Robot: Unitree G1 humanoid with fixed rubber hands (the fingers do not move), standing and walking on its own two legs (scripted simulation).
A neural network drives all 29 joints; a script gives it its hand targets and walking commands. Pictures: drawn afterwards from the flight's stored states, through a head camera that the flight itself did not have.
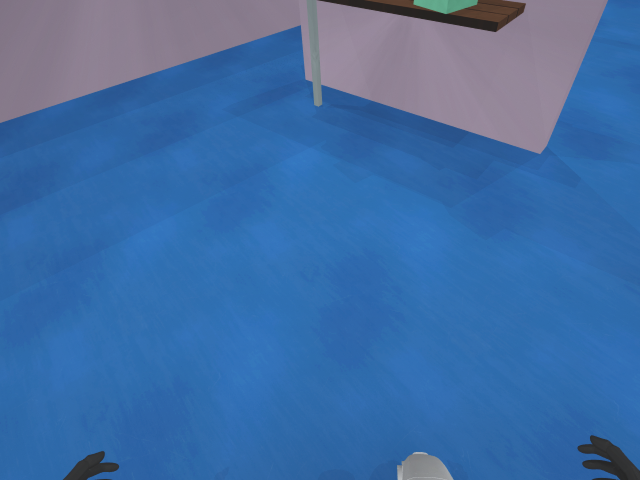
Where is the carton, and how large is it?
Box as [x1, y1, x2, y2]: [414, 0, 477, 13]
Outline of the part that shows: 414,4 447,13 476,4 477,0 414,0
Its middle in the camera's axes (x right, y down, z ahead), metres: +0.58 -1.21 +1.72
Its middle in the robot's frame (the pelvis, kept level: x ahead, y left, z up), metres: +2.08 -0.59 +0.04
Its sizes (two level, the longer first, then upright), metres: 0.210 0.200 0.250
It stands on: a table, 0.69 m high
